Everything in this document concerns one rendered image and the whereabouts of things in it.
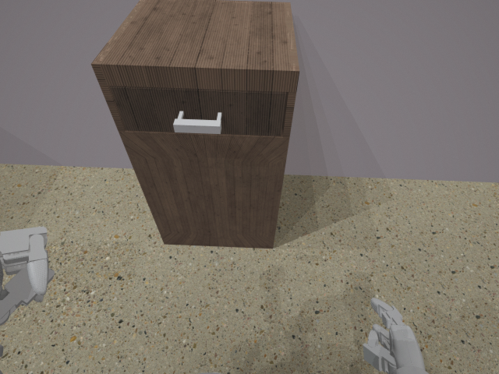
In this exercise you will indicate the robot left hand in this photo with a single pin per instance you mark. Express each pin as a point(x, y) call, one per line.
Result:
point(22, 252)

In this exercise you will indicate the robot right hand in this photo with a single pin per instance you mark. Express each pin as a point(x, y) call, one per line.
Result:
point(400, 346)

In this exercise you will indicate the handle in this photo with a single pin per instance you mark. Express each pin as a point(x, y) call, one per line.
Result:
point(196, 125)

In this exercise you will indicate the drawer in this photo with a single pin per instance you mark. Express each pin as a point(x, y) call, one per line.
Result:
point(244, 112)

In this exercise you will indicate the cabinet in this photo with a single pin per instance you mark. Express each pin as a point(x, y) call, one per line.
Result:
point(206, 189)

